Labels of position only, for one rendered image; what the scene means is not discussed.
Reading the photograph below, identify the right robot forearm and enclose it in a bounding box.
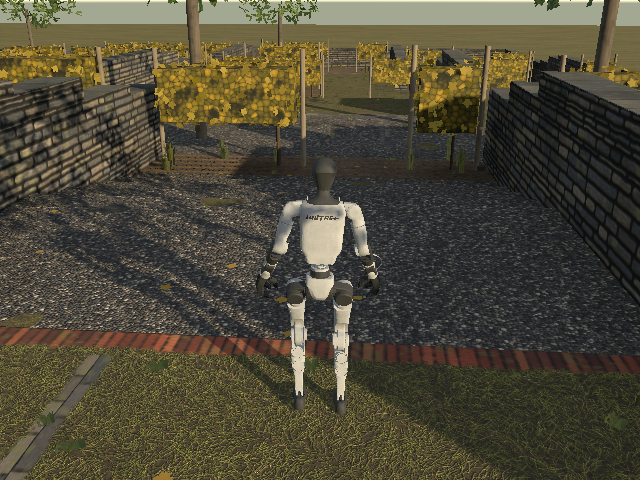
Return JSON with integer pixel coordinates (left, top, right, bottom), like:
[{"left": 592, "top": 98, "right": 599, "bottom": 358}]
[{"left": 359, "top": 241, "right": 378, "bottom": 279}]

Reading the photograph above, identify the robot right upper arm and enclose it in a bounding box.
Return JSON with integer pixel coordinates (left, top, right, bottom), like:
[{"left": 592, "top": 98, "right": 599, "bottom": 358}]
[{"left": 344, "top": 202, "right": 370, "bottom": 257}]

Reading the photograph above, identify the robot right hand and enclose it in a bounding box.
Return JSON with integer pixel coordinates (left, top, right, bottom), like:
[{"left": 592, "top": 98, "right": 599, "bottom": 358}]
[{"left": 358, "top": 275, "right": 381, "bottom": 297}]

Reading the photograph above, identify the right robot thigh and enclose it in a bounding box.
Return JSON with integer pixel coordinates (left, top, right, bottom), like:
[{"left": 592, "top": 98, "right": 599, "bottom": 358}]
[{"left": 332, "top": 280, "right": 353, "bottom": 351}]

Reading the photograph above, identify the robot right shin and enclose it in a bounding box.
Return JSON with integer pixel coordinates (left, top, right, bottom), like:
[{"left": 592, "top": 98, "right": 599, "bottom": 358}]
[{"left": 334, "top": 333, "right": 349, "bottom": 401}]

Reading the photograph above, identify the robot left upper arm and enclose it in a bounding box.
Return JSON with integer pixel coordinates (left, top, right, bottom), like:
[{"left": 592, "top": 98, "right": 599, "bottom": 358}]
[{"left": 272, "top": 200, "right": 302, "bottom": 255}]

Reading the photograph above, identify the robot left hand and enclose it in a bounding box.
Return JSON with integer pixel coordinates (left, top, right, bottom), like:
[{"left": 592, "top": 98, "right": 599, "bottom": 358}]
[{"left": 256, "top": 274, "right": 278, "bottom": 298}]

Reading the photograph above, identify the left robot forearm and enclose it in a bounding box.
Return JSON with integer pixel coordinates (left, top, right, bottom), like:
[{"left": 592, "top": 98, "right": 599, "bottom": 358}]
[{"left": 259, "top": 239, "right": 281, "bottom": 279}]

